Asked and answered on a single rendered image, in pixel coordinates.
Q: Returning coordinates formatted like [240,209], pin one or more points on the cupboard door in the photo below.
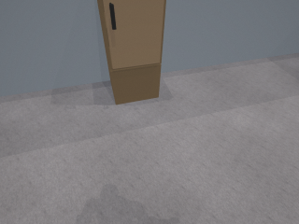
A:
[137,39]

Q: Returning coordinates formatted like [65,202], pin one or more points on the handle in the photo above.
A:
[112,16]

